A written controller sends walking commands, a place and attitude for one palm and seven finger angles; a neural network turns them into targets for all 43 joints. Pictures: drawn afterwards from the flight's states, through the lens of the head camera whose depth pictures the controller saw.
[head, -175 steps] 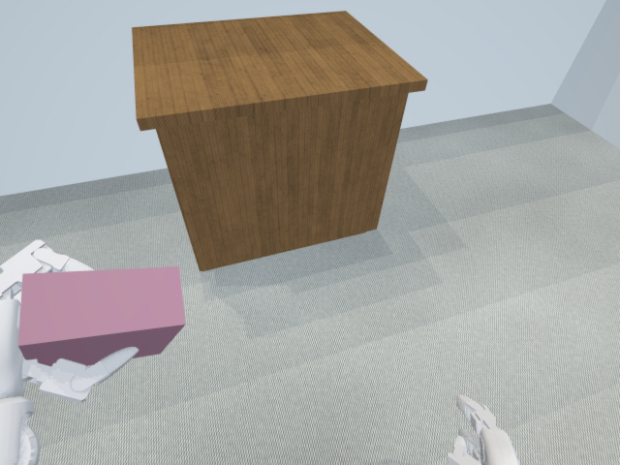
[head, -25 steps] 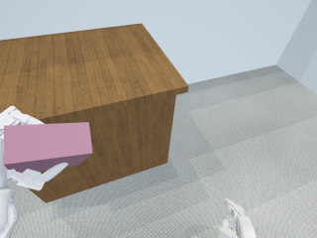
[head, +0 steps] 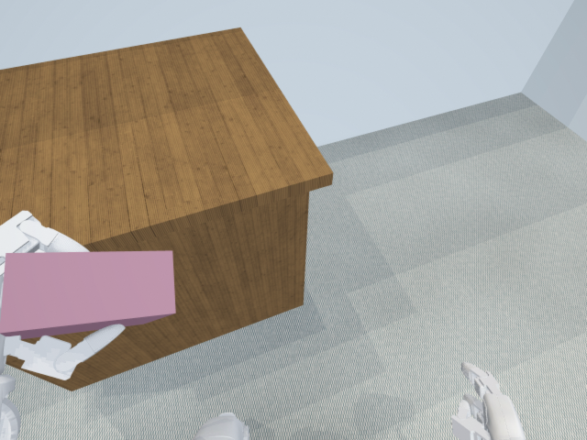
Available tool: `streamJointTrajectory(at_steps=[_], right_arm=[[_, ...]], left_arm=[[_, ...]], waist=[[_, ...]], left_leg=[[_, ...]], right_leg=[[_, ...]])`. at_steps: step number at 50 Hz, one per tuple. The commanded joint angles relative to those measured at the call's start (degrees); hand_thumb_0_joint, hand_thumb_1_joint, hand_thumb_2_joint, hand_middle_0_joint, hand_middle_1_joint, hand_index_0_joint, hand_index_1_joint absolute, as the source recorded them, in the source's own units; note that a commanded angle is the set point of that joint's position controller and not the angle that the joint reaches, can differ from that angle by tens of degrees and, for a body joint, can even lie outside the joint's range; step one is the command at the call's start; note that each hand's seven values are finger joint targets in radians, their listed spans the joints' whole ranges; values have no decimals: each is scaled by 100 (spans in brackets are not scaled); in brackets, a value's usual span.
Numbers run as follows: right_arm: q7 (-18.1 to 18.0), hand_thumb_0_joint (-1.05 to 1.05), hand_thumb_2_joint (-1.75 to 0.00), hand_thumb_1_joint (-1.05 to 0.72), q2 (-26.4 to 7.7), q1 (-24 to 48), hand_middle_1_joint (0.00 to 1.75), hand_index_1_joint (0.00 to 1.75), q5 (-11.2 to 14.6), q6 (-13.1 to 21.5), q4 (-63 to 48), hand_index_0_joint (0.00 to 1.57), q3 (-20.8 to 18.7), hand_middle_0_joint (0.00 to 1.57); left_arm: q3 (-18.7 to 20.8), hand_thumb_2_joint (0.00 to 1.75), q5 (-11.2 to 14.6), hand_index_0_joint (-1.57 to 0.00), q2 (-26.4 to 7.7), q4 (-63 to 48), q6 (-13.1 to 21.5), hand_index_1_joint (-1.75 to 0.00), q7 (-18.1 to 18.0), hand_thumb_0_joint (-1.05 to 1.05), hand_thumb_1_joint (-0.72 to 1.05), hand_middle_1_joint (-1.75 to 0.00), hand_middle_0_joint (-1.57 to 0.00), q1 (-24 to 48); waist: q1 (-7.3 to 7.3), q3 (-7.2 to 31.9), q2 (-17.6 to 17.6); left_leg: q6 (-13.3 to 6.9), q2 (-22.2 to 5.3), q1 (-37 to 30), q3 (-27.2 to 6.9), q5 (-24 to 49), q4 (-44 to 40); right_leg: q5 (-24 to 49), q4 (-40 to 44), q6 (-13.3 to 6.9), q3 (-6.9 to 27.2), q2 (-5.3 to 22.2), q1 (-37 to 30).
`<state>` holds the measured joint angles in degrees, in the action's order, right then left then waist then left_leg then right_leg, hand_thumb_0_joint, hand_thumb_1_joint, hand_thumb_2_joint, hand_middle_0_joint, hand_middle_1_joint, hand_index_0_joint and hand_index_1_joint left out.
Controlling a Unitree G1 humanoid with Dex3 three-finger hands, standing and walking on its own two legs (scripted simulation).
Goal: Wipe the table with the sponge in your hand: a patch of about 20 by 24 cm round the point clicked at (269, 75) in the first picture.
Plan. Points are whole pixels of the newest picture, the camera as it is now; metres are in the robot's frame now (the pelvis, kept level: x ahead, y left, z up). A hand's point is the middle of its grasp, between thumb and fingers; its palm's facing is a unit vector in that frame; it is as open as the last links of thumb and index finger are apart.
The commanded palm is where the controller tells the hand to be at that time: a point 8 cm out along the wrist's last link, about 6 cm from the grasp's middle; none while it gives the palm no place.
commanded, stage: take the last steps up to it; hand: left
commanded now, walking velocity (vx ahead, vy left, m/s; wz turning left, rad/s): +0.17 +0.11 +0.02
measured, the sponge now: (113, 295) +0.23 +0.19 +0.15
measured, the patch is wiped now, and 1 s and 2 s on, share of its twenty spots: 0.00 0.00 0.00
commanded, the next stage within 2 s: come to a stop and stand still in 0.16 s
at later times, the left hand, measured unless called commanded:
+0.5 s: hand (68, 249) +0.27 +0.23 +0.17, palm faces +0.41 -0.78 -0.48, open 9.9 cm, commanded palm +0.22 +0.28 +0.17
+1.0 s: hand (11, 307) +0.21 +0.26 +0.17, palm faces +0.45 -0.80 -0.39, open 9.9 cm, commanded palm +0.17 +0.29 +0.17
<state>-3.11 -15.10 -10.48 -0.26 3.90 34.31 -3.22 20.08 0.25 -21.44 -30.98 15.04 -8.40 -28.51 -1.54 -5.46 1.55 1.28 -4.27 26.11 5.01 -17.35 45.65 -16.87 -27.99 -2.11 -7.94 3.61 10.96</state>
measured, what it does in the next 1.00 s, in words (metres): steps on the spot: left foot, then right foot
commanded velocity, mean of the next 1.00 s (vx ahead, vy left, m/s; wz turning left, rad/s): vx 0.01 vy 0.05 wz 0.01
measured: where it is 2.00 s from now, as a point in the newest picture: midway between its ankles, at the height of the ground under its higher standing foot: outside the picture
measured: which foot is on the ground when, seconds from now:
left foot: up 0.00-0.08, down 0.10-0.46, up 0.48-0.80, down 0.82-1.00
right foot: down 0.00-0.12, up 0.14-0.42, down 0.44-0.88, up 0.90-1.00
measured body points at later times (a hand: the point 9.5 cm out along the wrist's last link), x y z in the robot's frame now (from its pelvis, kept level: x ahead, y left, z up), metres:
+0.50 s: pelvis +0.06 +0.00 -0.01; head +0.08 -0.02 +0.44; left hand +0.24 +0.27 +0.20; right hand +0.22 -0.19 -0.12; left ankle +0.09 +0.14 -0.74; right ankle +0.08 -0.08 -0.74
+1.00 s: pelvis +0.01 +0.01 -0.01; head +0.01 +0.02 +0.44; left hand +0.18 +0.30 +0.19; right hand +0.17 -0.21 -0.09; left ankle +0.02 +0.14 -0.74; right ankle +0.03 -0.09 -0.73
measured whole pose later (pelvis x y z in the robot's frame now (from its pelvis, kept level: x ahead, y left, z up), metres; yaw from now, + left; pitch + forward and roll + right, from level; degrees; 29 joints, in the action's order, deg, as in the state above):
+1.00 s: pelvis +0.01 +0.01 -0.01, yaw +0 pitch -2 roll +1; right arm -3.3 -10.2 -13.8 0.0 5.1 33.6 0.6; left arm 20.3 0.8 -21.4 -27.5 11.5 -9.8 -26.4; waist 1.8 -1.6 1.5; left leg 0.3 -1.2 12.3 2.8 -14.3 28.7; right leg -20.3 -36.5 1.2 -2.9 0.5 17.0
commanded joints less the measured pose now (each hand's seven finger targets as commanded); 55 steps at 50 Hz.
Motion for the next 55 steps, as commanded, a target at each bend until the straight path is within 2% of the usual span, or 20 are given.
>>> streamJointTrajectory(at_steps=[1,4,5,6,8,12,20,21,23,25,27,30,35,39,42,44,46,52,54,55], right_arm=[[11,0,-90,-90,-51,187,30,30,30,263,-977,20,-47,20],[-76,0,-90,-90,-215,12,30,30,65,200,-943,20,-144,20],[-89,0,-90,-90,-399,20,30,30,102,189,-970,20,-198,20],[-53,0,-90,-90,-415,44,30,30,138,193,-1009,20,-187,20],[-46,0,-90,-90,-336,216,30,30,31,258,-896,20,-40,20],[12,0,-90,-90,-323,182,30,30,100,388,-725,20,-61,20],[0,0,-90,-90,-189,233,30,30,27,540,-744,20,175,20],[-2,0,-90,-90,-142,246,30,30,53,512,-723,20,187,20],[3,0,-90,-90,-37,162,30,30,44,443,-751,20,210,20],[83,0,-90,-90,-108,223,30,30,86,398,-759,20,103,20],[48,0,-90,-90,-24,366,30,30,84,341,-728,20,199,20],[-24,0,-90,-90,6,555,30,30,55,220,-819,20,281,20],[-84,0,-90,-90,-106,462,30,30,1,123,-992,20,157,20],[-78,0,-90,-90,-191,208,30,30,0,62,-1007,20,68,20],[-101,0,-90,-90,-421,306,30,30,82,148,-1103,20,16,20],[-104,0,-90,-90,-305,338,30,30,21,234,-994,20,112,20],[-90,0,-90,-90,-311,278,30,30,21,364,-897,20,89,20],[-33,0,-90,-90,-351,224,30,30,46,516,-716,20,149,20],[-17,0,-90,-90,-275,269,30,30,27,496,-714,20,185,20],[16,0,-90,-90,-260,302,30,30,33,476,-752,20,144,20]], left_arm=[[1105,130,170,-120,-1016,-1258,282,-160,-314,0,10,-160,-120,-212],[1009,130,192,-120,-974,-993,262,-160,-316,0,10,-160,-120,86],[840,130,213,-120,-828,-919,248,-160,-288,0,10,-160,-120,110],[790,130,215,-120,-848,-958,275,-160,-266,0,10,-160,-120,257],[796,130,140,-120,-1054,-599,239,-160,-195,0,10,-160,-120,590],[453,130,68,-120,-793,-1271,194,-160,-114,0,10,-160,-120,791],[888,130,156,-120,-1023,-1203,-22,-160,-238,0,10,-160,-120,456],[877,130,153,-120,-970,-977,-16,-160,-240,0,10,-160,-120,410],[841,130,144,-120,-1004,-711,-35,-160,-248,0,10,-160,-120,473],[653,130,224,-120,-830,-485,-168,-160,-187,0,10,-160,-120,588],[705,130,185,-120,-888,-441,-156,-160,-213,0,10,-160,-120,468],[739,130,120,-120,-941,-706,-61,-160,-244,0,10,-160,-120,585],[923,130,125,-120,-1073,-1152,-20,-160,-318,0,10,-160,-120,51],[846,130,151,-120,-968,-1355,-55,-160,-331,0,10,-160,-120,-65],[723,130,143,-120,-994,-1543,40,-160,-288,0,10,-160,-120,171],[637,130,135,-120,-899,-1098,18,-160,-247,0,10,-160,-120,272],[438,130,50,-120,-786,-1143,51,-160,-223,0,10,-160,-120,859],[265,130,2,-120,-685,-625,-37,-160,-198,0,10,-160,-120,1097],[340,130,27,-120,-777,-603,-30,-160,-201,0,10,-160,-120,1209],[385,130,70,-120,-853,-677,-78,-160,-174,0,10,-160,-120,1198]], waist=[[254,1448,427],[58,1536,-13],[39,1540,-959],[122,1486,-1596],[78,914,-1393],[171,940,-1323],[196,1359,-1053],[193,1307,-813],[19,1367,238],[131,1259,1267],[107,1218,782],[145,1416,606],[261,1561,535],[135,1614,152],[284,1289,-1286],[216,809,-1775],[216,570,-1599],[164,721,-898],[114,907,-211],[149,1018,368]], left_leg=[[-61,248,-604,439,441,-1433],[-200,149,-2026,370,1296,-2258],[-593,-691,-2618,-743,1984,-2340],[-1206,-1671,-2988,-2081,2967,-2409],[-1524,-1943,-1940,-2515,1727,-2926],[-1192,-1182,-1649,-981,1594,-2726],[-538,-1000,-1337,-469,1755,-2149],[-396,-843,-1181,-366,1428,-1868],[-6,-44,-767,20,271,-889],[99,360,-380,-300,-1127,514],[105,256,-101,-612,-998,1086],[125,260,-150,-446,-834,492],[13,337,-572,-263,-643,-755],[-28,314,-1582,-219,658,-2179],[-468,-975,-1643,-1262,2109,-2695],[-625,-1139,-739,-1298,1969,-3027],[-649,-1118,-601,-1098,1695,-2984],[-399,-718,-686,-915,1062,-2364],[-129,-207,-599,-558,511,-1932],[-5,117,-811,-352,53,-1466]], right_leg=[[3193,244,-485,929,1251,-1131],[2401,-789,-84,610,761,-370],[945,-1735,163,285,284,538],[-1788,-2704,292,222,-158,1611],[-1894,-3699,268,625,49,1996],[-837,-2910,366,369,123,1652],[261,-21,418,136,-231,-161],[818,413,384,309,-129,-403],[3060,669,-95,1853,921,-469],[3501,952,-546,2648,1644,-293],[3827,775,-619,2232,1686,-418],[4534,410,-473,1428,1424,-849],[3769,539,-543,1538,1343,-973],[2080,457,-185,1374,872,-490],[214,-434,251,806,-97,286],[-651,-1203,300,596,-214,249],[-633,-1398,310,620,-235,328],[504,386,342,606,-239,-410],[1511,601,143,1265,184,-490],[1045,877,-38,1773,528,-109]])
